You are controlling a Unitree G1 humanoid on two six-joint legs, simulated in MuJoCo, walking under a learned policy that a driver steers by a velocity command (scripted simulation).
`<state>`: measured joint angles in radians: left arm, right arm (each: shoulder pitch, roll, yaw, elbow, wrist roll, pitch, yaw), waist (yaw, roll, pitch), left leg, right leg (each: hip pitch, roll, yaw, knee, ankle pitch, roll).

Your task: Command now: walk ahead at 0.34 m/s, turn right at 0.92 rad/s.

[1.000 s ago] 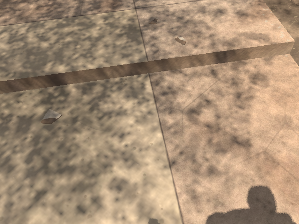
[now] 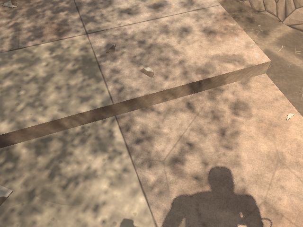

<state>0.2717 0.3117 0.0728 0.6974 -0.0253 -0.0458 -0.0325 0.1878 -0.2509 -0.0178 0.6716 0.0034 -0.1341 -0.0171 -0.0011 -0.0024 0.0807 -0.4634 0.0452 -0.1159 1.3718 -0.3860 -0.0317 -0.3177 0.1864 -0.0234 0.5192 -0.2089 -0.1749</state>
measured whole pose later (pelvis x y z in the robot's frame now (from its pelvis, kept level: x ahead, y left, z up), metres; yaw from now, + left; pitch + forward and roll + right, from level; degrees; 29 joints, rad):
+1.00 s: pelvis +0.53 +0.08 -0.03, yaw +9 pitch +2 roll +1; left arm 0.40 0.28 0.03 0.83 0.04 -0.08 -0.01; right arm 0.13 -0.34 -0.06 0.65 -0.03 0.00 0.06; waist 0.03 0.01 0.03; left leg -0.57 -0.10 0.10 0.80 -0.28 0.15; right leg -0.10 -0.10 -0.06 1.22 -0.36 0.03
